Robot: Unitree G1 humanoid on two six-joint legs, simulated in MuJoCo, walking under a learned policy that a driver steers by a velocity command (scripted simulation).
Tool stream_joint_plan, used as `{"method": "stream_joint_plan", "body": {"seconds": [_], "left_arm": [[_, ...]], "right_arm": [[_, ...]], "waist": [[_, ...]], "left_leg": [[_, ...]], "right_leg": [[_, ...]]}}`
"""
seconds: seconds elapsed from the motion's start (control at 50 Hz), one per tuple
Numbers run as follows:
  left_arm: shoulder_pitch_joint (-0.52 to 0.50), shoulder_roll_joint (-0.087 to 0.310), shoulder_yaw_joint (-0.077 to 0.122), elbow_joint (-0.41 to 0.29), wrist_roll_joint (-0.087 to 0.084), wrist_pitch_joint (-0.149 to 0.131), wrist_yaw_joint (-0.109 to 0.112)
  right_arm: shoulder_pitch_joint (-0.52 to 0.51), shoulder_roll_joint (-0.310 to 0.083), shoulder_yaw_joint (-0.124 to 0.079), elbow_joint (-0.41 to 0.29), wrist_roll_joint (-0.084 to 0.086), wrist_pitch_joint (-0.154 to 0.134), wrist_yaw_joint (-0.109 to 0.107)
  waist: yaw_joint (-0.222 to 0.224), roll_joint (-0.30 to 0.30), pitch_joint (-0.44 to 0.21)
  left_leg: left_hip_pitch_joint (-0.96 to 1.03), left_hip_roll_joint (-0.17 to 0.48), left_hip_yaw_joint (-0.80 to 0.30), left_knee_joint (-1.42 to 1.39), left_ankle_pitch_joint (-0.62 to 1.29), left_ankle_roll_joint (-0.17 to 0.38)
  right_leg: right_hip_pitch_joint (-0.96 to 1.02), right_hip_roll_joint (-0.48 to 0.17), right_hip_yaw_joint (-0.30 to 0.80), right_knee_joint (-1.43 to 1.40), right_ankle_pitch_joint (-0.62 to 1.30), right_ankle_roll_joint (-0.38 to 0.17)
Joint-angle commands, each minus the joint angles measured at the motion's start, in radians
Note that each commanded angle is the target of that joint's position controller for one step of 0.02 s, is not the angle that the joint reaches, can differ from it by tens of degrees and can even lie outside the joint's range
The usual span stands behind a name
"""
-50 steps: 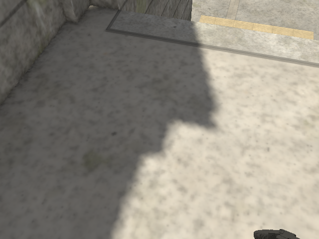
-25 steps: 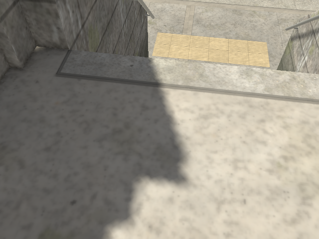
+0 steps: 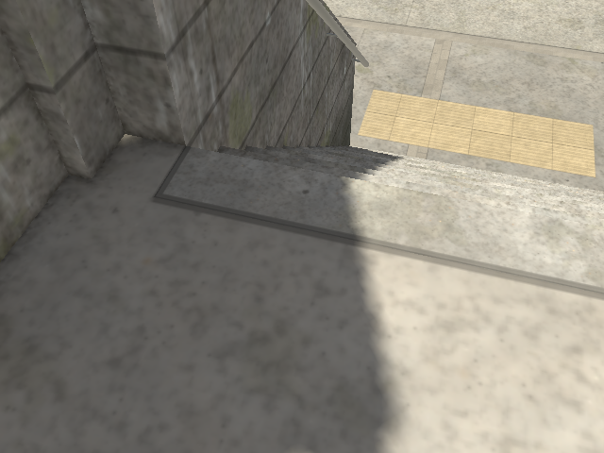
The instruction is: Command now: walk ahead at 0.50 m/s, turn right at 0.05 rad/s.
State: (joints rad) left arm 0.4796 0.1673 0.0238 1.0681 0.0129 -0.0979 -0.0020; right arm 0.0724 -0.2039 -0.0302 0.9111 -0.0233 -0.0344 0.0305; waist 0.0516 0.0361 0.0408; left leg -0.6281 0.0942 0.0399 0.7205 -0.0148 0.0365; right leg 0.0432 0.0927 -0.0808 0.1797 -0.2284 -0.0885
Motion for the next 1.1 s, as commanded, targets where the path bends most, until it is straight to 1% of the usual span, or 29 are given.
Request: {"method": "stream_joint_plan", "body": {"seconds": [0.02,0.06,0.1,0.12,0.14,0.16,0.18,0.2,0.22,0.24,0.26,0.3,0.34,0.4,0.48,0.58,0.64,0.68,0.7,0.72,0.74,0.76,0.78,0.8,0.84,0.88,0.96,1.04,1.1], "left_arm": [[0.083,0.130,0.020,-0.010,0.006,-0.006,0.011],[0.088,0.142,0.023,-0.002,0.013,0.000,0.019],[0.048,0.161,0.029,-0.008,0.017,0.003,0.023],[0.025,0.171,0.032,-0.012,0.016,0.004,0.022],[0.003,0.169,0.031,-0.017,0.008,0.005,0.017],[-0.009,0.138,0.021,-0.048,-0.006,0.001,0.011],[0.121,0.018,-0.001,-0.062,-0.049,0.006,0.009],[0.068,0.138,0.031,-0.050,-0.018,0.016,0.017],[-0.020,0.140,0.040,-0.076,-0.009,0.019,0.013],[-0.067,0.115,0.038,-0.088,-0.007,0.021,0.007],[-0.084,0.102,0.042,-0.090,0.003,0.031,0.001],[-0.065,0.070,0.044,-0.092,0.019,0.060,-0.014],[-0.102,0.057,0.046,-0.114,0.020,0.077,-0.023],[-0.212,0.060,0.045,-0.160,0.020,0.089,-0.034],[-0.367,0.054,0.032,-0.221,0.016,0.084,-0.049],[-0.504,0.067,0.025,-0.282,0.023,0.082,-0.059],[-0.473,0.089,0.035,-0.284,0.028,0.082,-0.055],[-0.325,0.120,0.055,-0.244,0.028,0.077,-0.046],[-0.179,0.150,0.073,-0.199,0.035,0.067,-0.035],[-0.061,0.248,0.105,-0.176,0.045,0.061,-0.020],[-0.109,0.341,0.124,-0.206,0.022,0.073,-0.015],[-0.095,0.322,0.118,-0.204,0.007,0.088,-0.009],[-0.147,0.281,0.106,-0.198,0.002,0.086,-0.001],[-0.194,0.229,0.094,-0.199,0.000,0.078,0.000],[-0.252,0.174,0.073,-0.210,-0.009,0.056,0.006],[-0.211,0.157,0.061,-0.187,-0.014,0.028,0.002],[-0.109,0.185,0.061,-0.147,-0.007,0.011,-0.003],[-0.061,0.174,0.047,-0.129,0.001,0.007,0.003],[-0.040,0.163,0.036,-0.112,0.007,0.002,0.015]], "right_arm": [[-0.131,-0.048,-0.003,-0.087,0.002,-0.015,-0.002],[-0.152,-0.060,-0.007,-0.106,0.002,-0.024,-0.003],[-0.093,-0.073,-0.014,-0.099,0.005,-0.038,-0.008],[-0.002,-0.086,-0.022,-0.071,0.005,-0.046,-0.015],[0.164,-0.110,-0.036,-0.017,-0.001,-0.058,-0.026],[0.341,-0.186,-0.059,0.016,-0.028,-0.069,-0.040],[0.403,-0.286,-0.084,0.017,-0.045,-0.063,-0.039],[0.338,-0.221,-0.076,0.000,-0.012,-0.046,-0.033],[0.226,-0.157,-0.056,-0.017,-0.003,-0.046,-0.032],[0.168,-0.107,-0.045,-0.024,-0.002,-0.053,-0.029],[0.157,-0.082,-0.038,-0.017,-0.002,-0.060,-0.032],[0.185,-0.052,-0.028,0.007,0.005,-0.073,-0.040],[0.228,-0.064,-0.032,0.026,0.013,-0.089,-0.042],[0.275,-0.078,-0.034,0.040,0.008,-0.094,-0.044],[0.316,-0.081,-0.030,0.054,0.006,-0.093,-0.048],[0.399,-0.118,-0.039,0.080,0.002,-0.078,-0.060],[0.396,-0.148,-0.047,0.083,-0.001,-0.059,-0.068],[0.384,-0.180,-0.057,0.077,-0.001,-0.039,-0.067],[0.370,-0.186,-0.058,0.064,0.003,-0.031,-0.062],[0.368,-0.149,-0.049,0.028,0.004,-0.031,-0.057],[0.345,-0.079,-0.042,-0.058,0.018,-0.043,-0.034],[0.205,-0.155,-0.052,-0.088,0.008,-0.058,-0.029],[0.173,-0.134,-0.045,-0.103,0.022,-0.072,-0.024],[0.205,-0.127,-0.044,-0.083,0.022,-0.077,-0.029],[0.261,-0.103,-0.040,-0.060,-0.016,-0.040,-0.027],[0.289,-0.080,-0.036,-0.045,-0.024,-0.008,-0.015],[0.156,-0.093,-0.037,-0.078,-0.006,0.010,-0.004],[0.051,-0.092,-0.032,-0.107,0.007,0.008,0.000],[-0.006,-0.083,-0.025,-0.126,0.006,0.004,0.004]], "waist": [[0.010,-0.099,0.080],[0.003,-0.096,0.085],[-0.038,-0.100,0.059],[-0.076,-0.104,0.014],[-0.146,-0.072,-0.075],[-0.205,-0.005,-0.204],[-0.157,0.213,-0.351],[-0.150,0.072,-0.308],[-0.108,0.024,-0.149],[-0.088,-0.001,-0.070],[-0.068,0.014,-0.030],[-0.032,0.040,-0.015],[-0.020,0.034,-0.004],[-0.026,0.030,0.023],[-0.050,0.027,0.059],[-0.087,0.030,0.077],[-0.058,0.056,0.042],[0.001,0.068,-0.048],[0.067,0.030,-0.128],[0.108,-0.079,-0.229],[0.040,-0.299,-0.282],[0.074,-0.096,-0.212],[0.037,-0.066,-0.108],[-0.017,0.004,-0.040],[-0.082,-0.001,-0.042],[-0.095,-0.023,-0.051],[-0.048,-0.065,0.005],[-0.011,-0.081,0.036],[0.002,-0.082,0.065]], "left_leg": [[-0.023,-0.031,0.030,-0.077,0.002,0.012],[-0.026,-0.041,0.018,-0.115,-0.059,0.026],[0.087,-0.073,0.022,-0.172,-0.135,0.046],[0.222,-0.106,0.035,-0.208,-0.158,0.060],[0.447,-0.116,0.039,-0.272,-0.105,0.082],[0.726,0.063,-0.143,-0.282,-0.174,0.127],[1.009,0.365,-0.580,-0.357,-0.237,0.249],[0.904,0.347,-0.657,-0.435,-0.326,0.241],[0.751,0.308,-0.494,-0.467,-0.339,0.205],[0.626,0.265,-0.375,-0.510,-0.263,0.176],[0.551,0.224,-0.281,-0.533,-0.203,0.143],[0.478,0.184,-0.161,-0.555,-0.105,0.111],[0.479,0.178,-0.089,-0.572,-0.025,0.111],[0.500,0.167,-0.001,-0.587,0.029,0.108],[0.521,0.142,0.103,-0.584,0.113,0.097],[0.664,0.185,0.174,-0.540,0.244,0.094],[0.736,0.196,0.226,-0.395,0.596,0.083],[0.740,0.195,0.243,-0.137,0.752,0.078],[0.644,0.180,0.259,0.092,0.635,0.053],[0.405,0.145,0.251,0.401,0.215,0.019],[-0.033,-0.105,0.140,0.754,-0.535,-0.046],[-0.151,-0.057,-0.035,0.747,-0.457,-0.035],[-0.155,-0.013,-0.048,0.682,-0.355,-0.025],[-0.083,0.021,-0.052,0.575,-0.305,-0.025],[0.045,0.049,-0.059,0.467,-0.287,-0.042],[0.083,0.044,-0.034,0.414,-0.265,-0.051],[-0.025,0.051,-0.017,0.285,-0.112,-0.041],[-0.087,0.009,-0.037,0.156,-0.001,-0.011],[-0.100,-0.035,-0.027,0.058,0.033,0.010]], "right_leg": [[0.001,-0.295,0.151,-0.031,0.444,-0.112],[0.065,-0.321,0.180,0.016,0.516,-0.121],[0.071,-0.320,0.182,0.102,0.667,-0.105],[0.048,-0.303,0.174,0.198,0.775,-0.091],[-0.022,-0.256,0.143,0.376,0.766,-0.070],[-0.222,-0.202,0.114,0.639,0.496,-0.050],[-0.577,-0.034,0.024,1.001,-0.207,-0.003],[-0.653,-0.065,0.126,1.103,-0.264,-0.019],[-0.674,-0.115,0.140,1.097,-0.169,-0.023],[-0.652,-0.149,0.136,1.057,-0.103,-0.020],[-0.621,-0.169,0.133,1.024,-0.075,-0.016],[-0.572,-0.181,0.122,0.998,-0.049,-0.002],[-0.613,-0.189,0.110,0.985,-0.004,0.005],[-0.710,-0.204,0.094,0.926,0.103,0.016],[-0.710,-0.190,0.045,0.691,0.226,0.024],[-0.676,-0.160,-0.038,0.507,0.181,-0.016],[-0.573,-0.090,-0.089,0.462,0.042,-0.067],[-0.404,-0.014,-0.107,0.418,-0.043,-0.111],[-0.202,0.007,-0.080,0.329,-0.010,-0.143],[0.043,-0.194,0.197,0.286,-0.122,-0.201],[0.274,-0.439,0.780,0.125,-0.133,-0.358],[0.224,-0.427,0.725,0.070,-0.052,-0.330],[0.112,-0.407,0.587,0.069,0.045,-0.298],[-0.020,-0.359,0.491,0.057,0.197,-0.252],[-0.135,-0.275,0.347,0.042,0.330,-0.204],[-0.163,-0.248,0.277,0.020,0.439,-0.189],[-0.123,-0.232,0.193,-0.026,0.498,-0.114],[-0.040,-0.236,0.122,-0.047,0.504,-0.059],[0.023,-0.256,0.068,-0.053,0.558,-0.043]]}}
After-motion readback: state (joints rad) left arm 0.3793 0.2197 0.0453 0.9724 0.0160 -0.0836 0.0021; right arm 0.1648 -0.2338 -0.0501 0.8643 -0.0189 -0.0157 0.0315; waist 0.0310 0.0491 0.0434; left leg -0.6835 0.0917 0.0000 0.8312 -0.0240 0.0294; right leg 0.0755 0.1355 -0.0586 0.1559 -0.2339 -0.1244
